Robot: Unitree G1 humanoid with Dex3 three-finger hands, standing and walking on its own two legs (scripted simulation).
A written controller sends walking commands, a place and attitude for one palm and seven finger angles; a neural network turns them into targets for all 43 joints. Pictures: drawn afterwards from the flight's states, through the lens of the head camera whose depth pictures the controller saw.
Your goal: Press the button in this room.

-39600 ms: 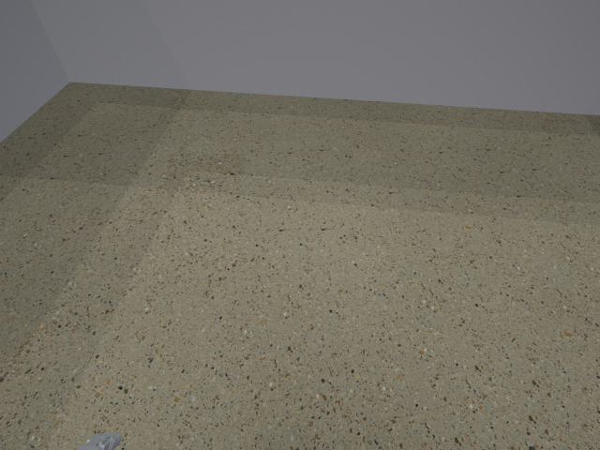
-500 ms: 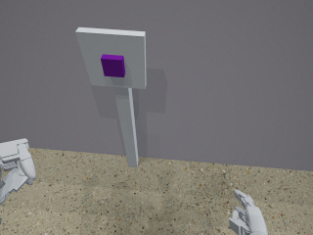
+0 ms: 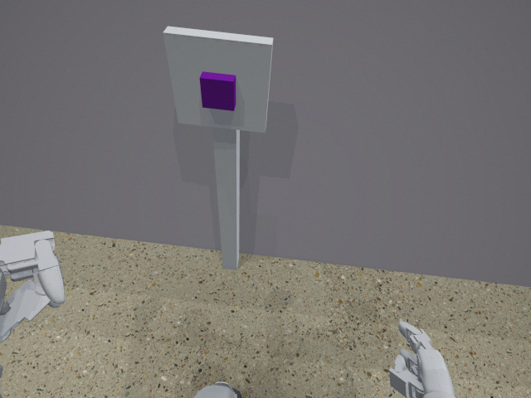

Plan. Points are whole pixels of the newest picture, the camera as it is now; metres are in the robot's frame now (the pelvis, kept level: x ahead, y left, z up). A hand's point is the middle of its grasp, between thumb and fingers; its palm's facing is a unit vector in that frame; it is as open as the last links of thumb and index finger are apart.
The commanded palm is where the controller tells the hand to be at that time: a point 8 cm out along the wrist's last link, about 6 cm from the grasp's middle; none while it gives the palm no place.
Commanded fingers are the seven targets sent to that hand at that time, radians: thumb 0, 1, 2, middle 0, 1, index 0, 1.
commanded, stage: step back with the hand held close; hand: left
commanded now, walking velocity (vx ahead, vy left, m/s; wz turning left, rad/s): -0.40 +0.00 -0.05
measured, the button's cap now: (218, 90) +0.67 +0.15 +0.10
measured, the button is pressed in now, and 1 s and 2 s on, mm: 0 0 0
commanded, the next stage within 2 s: stop stepping back and stand still in 0.18 s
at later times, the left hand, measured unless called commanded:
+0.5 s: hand out of the picture +0.12 +0.28 +0.18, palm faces +0.32 -0.88 -0.36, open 3.1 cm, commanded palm +0.05 +0.32 +0.19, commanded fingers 0.00 0.90 0.90 -1.30 -1.50 -1.30 -1.50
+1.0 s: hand out of the picture +0.04 +0.30 +0.18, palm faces +0.33 -0.84 -0.44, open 3.1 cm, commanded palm -0.02 +0.34 +0.19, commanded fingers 0.00 0.90 0.90 -1.30 -1.50 -1.30 -1.50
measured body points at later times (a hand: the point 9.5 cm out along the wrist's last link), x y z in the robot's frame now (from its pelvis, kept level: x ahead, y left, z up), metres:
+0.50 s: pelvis -0.10 +0.05 +0.01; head -0.10 +0.09 +0.45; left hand +0.10 +0.32 +0.20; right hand +0.05 -0.19 -0.06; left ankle +0.02 +0.10 -0.72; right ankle -0.14 -0.09 -0.69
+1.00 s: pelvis -0.16 +0.07 +0.01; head -0.18 +0.09 +0.46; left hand +0.02 +0.34 +0.21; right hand -0.04 -0.16 -0.07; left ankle -0.11 +0.19 -0.72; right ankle -0.16 -0.02 -0.71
